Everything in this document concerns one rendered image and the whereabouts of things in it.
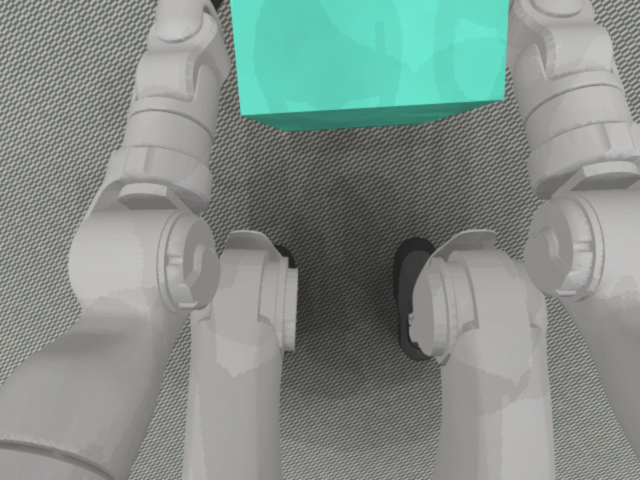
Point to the robot right upper arm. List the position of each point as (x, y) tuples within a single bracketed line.
[(584, 248)]

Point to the robot right shin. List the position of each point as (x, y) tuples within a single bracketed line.
[(481, 239)]

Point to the robot left upper arm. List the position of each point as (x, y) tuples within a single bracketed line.
[(79, 408)]

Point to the carton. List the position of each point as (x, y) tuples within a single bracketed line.
[(305, 65)]

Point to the left robot thigh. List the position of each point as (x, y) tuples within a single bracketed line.
[(233, 408)]

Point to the robot right forearm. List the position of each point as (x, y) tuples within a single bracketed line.
[(571, 99)]

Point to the robot left forearm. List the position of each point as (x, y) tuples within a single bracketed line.
[(164, 159)]

